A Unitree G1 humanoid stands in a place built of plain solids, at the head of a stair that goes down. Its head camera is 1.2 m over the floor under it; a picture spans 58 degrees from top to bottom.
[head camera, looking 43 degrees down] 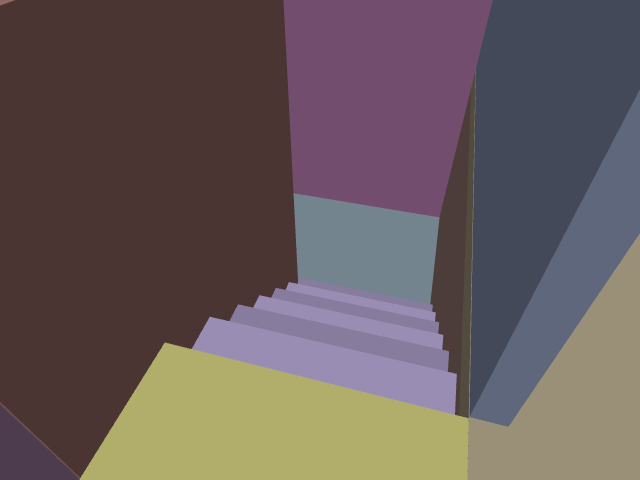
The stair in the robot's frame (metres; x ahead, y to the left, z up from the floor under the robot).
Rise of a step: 0.19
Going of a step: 0.23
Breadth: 0.96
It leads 15 degrees to the right of straight ahead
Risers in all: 7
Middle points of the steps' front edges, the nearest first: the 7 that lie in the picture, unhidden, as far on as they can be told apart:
0.67 0.04 0.00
0.92 -0.02 -0.19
1.14 -0.08 -0.38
1.35 -0.14 -0.57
1.56 -0.20 -0.76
1.78 -0.26 -0.95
1.99 -0.31 -1.14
